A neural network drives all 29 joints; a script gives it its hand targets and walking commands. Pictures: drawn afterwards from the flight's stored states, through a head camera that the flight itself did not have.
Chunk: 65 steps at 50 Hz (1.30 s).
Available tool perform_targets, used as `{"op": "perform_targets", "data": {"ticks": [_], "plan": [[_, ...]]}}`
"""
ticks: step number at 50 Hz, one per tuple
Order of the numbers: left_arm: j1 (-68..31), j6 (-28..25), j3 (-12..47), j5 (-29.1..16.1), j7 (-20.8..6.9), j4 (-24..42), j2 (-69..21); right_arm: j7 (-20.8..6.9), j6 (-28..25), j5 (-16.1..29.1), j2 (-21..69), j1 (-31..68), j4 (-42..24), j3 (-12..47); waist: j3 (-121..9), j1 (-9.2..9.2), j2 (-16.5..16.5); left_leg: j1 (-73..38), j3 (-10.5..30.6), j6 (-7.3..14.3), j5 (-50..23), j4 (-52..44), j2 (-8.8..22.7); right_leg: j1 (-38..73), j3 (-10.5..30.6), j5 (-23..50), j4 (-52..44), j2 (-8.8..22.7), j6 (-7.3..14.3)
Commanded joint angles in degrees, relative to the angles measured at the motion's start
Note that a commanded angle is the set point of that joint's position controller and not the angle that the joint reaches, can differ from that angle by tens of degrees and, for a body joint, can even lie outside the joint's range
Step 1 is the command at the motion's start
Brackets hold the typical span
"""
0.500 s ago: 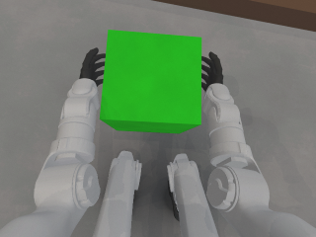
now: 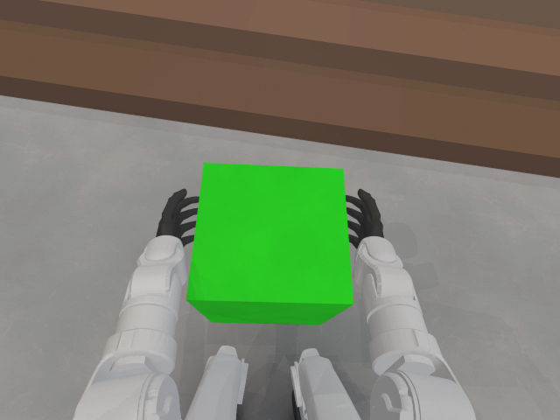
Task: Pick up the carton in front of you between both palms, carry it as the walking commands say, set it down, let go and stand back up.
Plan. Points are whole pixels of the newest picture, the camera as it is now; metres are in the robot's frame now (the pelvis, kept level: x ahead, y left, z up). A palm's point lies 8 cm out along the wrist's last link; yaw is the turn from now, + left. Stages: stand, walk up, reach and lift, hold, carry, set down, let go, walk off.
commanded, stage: reach and lift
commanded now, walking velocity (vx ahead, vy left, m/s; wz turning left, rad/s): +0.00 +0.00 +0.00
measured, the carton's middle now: (269, 254) +0.39 +0.01 -0.11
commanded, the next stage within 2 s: hold in 1.64 s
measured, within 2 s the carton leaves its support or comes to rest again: neither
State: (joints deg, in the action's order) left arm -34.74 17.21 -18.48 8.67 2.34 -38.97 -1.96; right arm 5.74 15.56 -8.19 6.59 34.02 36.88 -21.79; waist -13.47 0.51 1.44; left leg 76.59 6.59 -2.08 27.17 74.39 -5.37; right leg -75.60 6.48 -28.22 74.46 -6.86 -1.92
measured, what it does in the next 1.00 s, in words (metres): rises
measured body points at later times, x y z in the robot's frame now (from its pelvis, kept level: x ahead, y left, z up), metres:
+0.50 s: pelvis +0.05 +0.00 +0.12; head +0.06 +0.00 +0.57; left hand +0.36 +0.16 +0.10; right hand +0.36 -0.15 +0.11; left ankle +0.06 +0.13 -0.60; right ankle +0.05 -0.13 -0.60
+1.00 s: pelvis +0.03 +0.00 +0.13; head +0.01 +0.00 +0.58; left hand +0.34 +0.15 +0.15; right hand +0.35 -0.15 +0.16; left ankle +0.06 +0.13 -0.60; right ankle +0.05 -0.13 -0.60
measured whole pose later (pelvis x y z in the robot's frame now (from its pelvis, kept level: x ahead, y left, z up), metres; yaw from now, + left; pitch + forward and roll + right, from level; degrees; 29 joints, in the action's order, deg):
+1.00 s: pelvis +0.03 +0.00 +0.13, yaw +1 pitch -4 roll +0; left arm -18.8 35.7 -17.0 16.5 -0.3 -23.2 -8.9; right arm 0.0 34.0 -16.8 9.6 19.7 23.6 -18.8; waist -0.4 0.1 0.4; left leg 11.4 7.9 -0.6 12.4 27.4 -3.0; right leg -10.7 8.2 -13.5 27.9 -3.2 -0.4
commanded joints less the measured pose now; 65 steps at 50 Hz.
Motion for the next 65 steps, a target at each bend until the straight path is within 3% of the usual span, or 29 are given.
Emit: {"op": "perform_targets", "data": {"ticks": [1,15,23,29,34,39,48,65], "plan": [[-30.3,-1.83,30.69,-6.67,-13.12,1.8,-60.98,-13.96,0.11,5.33,60.57,28.11,3.27,32.97,-34.19,0.64,-1.96,-30.04,-4.75,1.4,-14.58,-13.22,-2.86,22.23,-4.36,13.04,-13.83,-2.5,0.49],[-15.9,-0.66,34.55,-6.05,-13.2,6.92,-61.59,-15.19,1.58,4.31,60.15,13.26,-0.67,36.76,-23.39,-0.06,-1.75,-50.58,-1.78,1.77,-25.19,-31.23,-1.22,44.88,-1.31,24.43,-31.72,-0.09,0.95],[-9.43,5.33,37.91,-7.5,-14.05,12.45,-62.1,-16.93,7.62,5.46,59.71,6.47,-6.19,40.26,-15.25,-0.34,-1.82,-62.73,-1.02,1.54,-31.1,-41.61,-0.26,57.47,-0.85,30.5,-41.99,1.1,1.16],[-6.89,11.47,40.13,-8.52,-14.63,18.34,-61.57,-18.05,13.69,6.89,59.6,3.64,-11.42,41.91,-8.17,-0.46,-1.37,-69.0,-1.22,1.16,-30.79,-48.26,0.31,65.15,-0.83,31.19,-48.75,1.82,1.17],[-7.36,15.59,36.23,-6.37,-15.27,17.89,-60.24,-19.0,17.73,5.02,58.21,4.47,-11.02,38.16,1.49,-0.19,-0.98,-69.0,-1.77,1.64,-22.11,-51.71,0.49,65.48,-1.1,23.07,-52.26,2.28,1.36],[-13.22,16.24,33.03,-5.24,-16.37,16.09,-60.92,-19.91,18.35,3.96,58.71,10.27,-9.36,34.79,3.67,-0.46,-1.0,-68.57,-2.38,2.23,-15.48,-51.78,0.81,64.01,-1.52,15.97,-52.72,2.58,1.85],[-18.08,16.24,33.57,-5.76,-16.71,16.23,-62.55,-20.44,18.16,4.36,59.79,15.48,-9.88,35.43,-1.07,-0.39,-1.36,-70.54,-2.72,2.12,-15.8,-51.45,0.79,65.76,-2.12,16.08,-52.14,2.47,1.71],[-11.68,18.52,35.59,-6.61,-15.79,21.84,-61.21,-20.08,20.18,5.09,57.31,9.32,-15.27,37.17,-1.64,-0.42,-1.59,-75.01,-2.35,1.15,-25.75,-53.3,0.46,70.08,-1.98,25.71,-53.78,1.62,1.28]]}}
